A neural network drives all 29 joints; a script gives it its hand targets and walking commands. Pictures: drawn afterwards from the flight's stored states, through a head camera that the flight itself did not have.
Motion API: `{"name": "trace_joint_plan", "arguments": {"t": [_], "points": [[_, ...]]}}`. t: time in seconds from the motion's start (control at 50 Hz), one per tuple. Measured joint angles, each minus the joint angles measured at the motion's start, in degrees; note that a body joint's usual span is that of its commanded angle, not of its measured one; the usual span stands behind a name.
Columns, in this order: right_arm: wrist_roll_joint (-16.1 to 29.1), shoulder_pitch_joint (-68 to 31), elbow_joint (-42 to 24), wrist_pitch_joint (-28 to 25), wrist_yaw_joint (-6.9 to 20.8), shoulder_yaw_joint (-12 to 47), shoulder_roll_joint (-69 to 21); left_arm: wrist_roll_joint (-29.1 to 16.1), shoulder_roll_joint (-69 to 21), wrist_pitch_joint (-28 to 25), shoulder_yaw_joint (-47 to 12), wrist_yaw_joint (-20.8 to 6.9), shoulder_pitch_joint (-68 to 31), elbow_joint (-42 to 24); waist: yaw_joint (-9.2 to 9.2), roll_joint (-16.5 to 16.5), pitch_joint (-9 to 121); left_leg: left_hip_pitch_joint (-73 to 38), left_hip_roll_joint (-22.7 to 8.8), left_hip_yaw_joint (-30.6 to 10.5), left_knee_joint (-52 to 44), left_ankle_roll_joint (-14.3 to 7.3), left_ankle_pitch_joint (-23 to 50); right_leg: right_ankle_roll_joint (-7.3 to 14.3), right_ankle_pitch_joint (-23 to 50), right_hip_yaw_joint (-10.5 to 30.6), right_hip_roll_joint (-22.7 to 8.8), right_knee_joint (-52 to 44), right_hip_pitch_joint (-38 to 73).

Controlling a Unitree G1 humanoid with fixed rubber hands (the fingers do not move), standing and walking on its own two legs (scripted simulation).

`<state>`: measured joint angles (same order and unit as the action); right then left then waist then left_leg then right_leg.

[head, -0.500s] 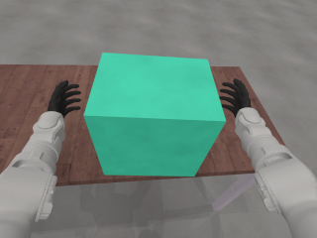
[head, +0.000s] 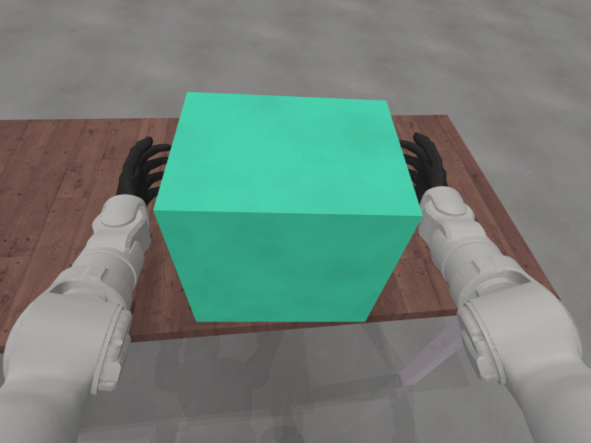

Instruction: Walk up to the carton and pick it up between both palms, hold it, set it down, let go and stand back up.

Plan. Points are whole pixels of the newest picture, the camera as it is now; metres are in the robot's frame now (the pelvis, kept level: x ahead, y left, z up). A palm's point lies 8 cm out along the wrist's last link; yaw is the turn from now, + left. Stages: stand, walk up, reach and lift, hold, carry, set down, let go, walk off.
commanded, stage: reach and lift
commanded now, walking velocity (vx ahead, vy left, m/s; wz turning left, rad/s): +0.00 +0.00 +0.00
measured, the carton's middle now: (285, 218) +0.44 +0.05 +0.05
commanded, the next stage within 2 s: none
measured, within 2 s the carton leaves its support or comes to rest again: leaves its support in 1.90 s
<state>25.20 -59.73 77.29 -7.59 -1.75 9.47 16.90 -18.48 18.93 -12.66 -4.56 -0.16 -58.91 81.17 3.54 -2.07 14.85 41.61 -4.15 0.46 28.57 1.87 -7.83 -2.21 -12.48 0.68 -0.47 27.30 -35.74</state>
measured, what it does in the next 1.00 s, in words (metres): stands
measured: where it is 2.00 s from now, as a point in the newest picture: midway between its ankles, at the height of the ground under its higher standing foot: outside the picture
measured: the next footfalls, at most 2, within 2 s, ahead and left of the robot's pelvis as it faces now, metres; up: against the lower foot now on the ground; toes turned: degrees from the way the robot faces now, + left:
none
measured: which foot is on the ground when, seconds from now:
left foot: down 0.00-1.00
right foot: down 0.00-1.00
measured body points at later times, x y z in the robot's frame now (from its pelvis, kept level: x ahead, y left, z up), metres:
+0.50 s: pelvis +0.01 +0.00 +0.00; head +0.06 +0.02 +0.45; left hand +0.45 +0.23 +0.09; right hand +0.48 -0.13 +0.10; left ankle +0.04 +0.14 -0.73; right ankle -0.01 -0.15 -0.73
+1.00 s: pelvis +0.00 +0.00 +0.00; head +0.06 +0.02 +0.45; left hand +0.45 +0.23 +0.09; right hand +0.48 -0.13 +0.10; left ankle +0.04 +0.14 -0.73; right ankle -0.01 -0.14 -0.73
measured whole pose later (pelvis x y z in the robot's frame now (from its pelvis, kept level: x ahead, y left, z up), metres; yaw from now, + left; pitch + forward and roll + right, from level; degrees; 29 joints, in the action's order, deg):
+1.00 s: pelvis +0.00 +0.00 +0.00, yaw +0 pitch +20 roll -2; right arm 17.5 -60.7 79.2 -8.7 -5.1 1.6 11.7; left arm -13.1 14.9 -15.2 0.8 2.8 -58.6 82.1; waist 3.1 -1.4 14.6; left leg 40.9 -4.6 0.4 28.9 1.9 -8.3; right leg -2.1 -11.9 0.2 -0.2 26.0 -34.3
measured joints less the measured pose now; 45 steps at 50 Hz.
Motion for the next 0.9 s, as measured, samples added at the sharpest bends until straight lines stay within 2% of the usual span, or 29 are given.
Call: {"name": "trace_joint_plan", "arguments": {"t": [0.08, 0.22, 0.38, 0.56, 0.7, 0.9], "points": [[-1.3, -0.6, 0.4, -0.7, -0.4, -1.2, -1.8, 0.6, -1.1, -0.7, -0.1, 0.5, 0.2, -0.2, -0.26, -0.3, 0.1, 1.2, -0.1, -0.4, 0.5, 0.1, -0.1, 0.1, 0.0, -0.4, 0.1, 0.0, -0.8], [-3.2, 0.5, -1.0, -1.7, -2.5, -3.6, -3.4, 4.3, -3.3, 0.3, 3.2, 1.7, 2.8, -4.9, -0.69, -0.4, 0.3, 1.7, -0.4, -0.7, 0.9, 0.2, -0.5, 0.1, 0.4, -0.7, 0.5, -1.1, -0.6], [-4.1, 1.6, -1.2, -0.9, -2.5, -5.1, -3.7, 7.3, -4.5, 1.7, 6.3, 3.0, 4.2, -6.6, 0.0, 0.3, 0.1, -0.4, -0.6, -0.1, 0.7, 0.1, -1.0, 0.0, 0.6, -0.3, 0.6, -2.2, 1.7], [-5.7, 0.7, 0.2, -0.7, -3.1, -5.7, -4.2, 6.6, -4.7, 0.7, 6.6, 2.7, 2.0, -2.9, 0.79, 1.1, -0.6, -2.1, -0.6, 0.1, 0.4, 0.1, -0.9, 0.1, 0.3, -0.2, 0.5, -1.7, 3.0], [-6.3, -0.7, 1.7, -0.8, -3.8, -5.9, -4.7, 5.2, -4.1, -1.3, 5.9, 2.0, -0.3, 1.4, 0.27, 0.5, -0.9, -1.9, -0.4, 0.0, 0.1, 0.2, -0.4, 0.2, 0.2, -0.4, 0.3, -0.9, 2.2], [-6.7, -0.8, 1.9, -1.0, -3.4, -7.0, -5.1, 4.9, -4.0, -2.4, 5.1, 2.8, 0.3, 0.9, -0.59, 0.4, 0.3, -0.2, -0.5, -0.2, 0.6, 0.2, -0.4, 0.2, 0.4, -0.7, 0.3, -1.0, 0.9]]}}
